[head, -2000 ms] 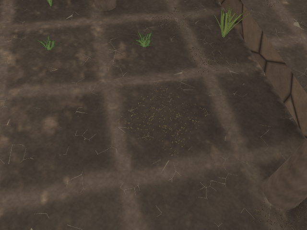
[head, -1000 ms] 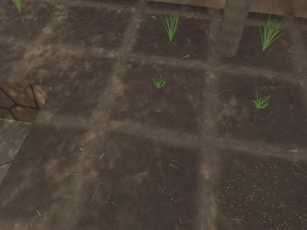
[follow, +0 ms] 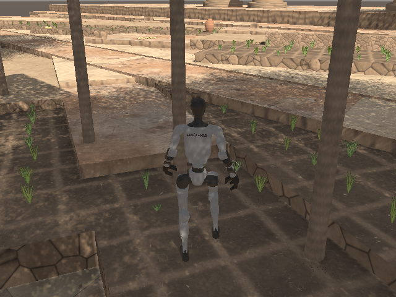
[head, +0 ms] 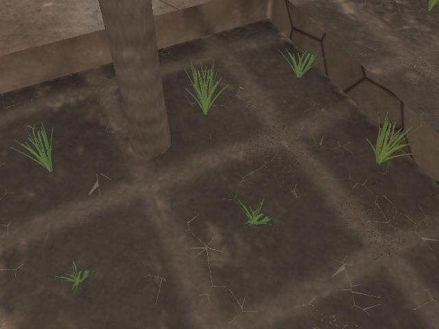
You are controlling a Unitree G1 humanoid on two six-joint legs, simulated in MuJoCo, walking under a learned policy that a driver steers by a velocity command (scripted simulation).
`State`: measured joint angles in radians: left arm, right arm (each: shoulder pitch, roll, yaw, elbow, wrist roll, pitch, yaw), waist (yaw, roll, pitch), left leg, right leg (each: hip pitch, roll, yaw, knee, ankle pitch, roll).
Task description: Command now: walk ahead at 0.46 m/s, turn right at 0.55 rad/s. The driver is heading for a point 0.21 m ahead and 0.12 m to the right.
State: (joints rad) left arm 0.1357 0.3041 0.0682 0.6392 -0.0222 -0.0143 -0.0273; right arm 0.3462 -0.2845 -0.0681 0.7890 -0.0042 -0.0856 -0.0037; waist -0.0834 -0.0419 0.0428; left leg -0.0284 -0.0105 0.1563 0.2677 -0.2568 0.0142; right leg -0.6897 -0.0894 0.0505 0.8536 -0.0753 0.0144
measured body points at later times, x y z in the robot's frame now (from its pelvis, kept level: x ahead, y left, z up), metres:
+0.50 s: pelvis +0.18 -0.04 -0.01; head +0.20 -0.05 +0.44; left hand +0.35 +0.20 -0.11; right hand +0.28 -0.33 -0.13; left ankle +0.24 +0.11 -0.73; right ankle +0.22 -0.13 -0.74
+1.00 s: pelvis +0.23 -0.03 -0.01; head +0.24 -0.03 +0.44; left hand +0.36 +0.23 -0.14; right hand +0.30 -0.29 -0.14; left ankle +0.24 +0.11 -0.74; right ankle +0.22 -0.13 -0.74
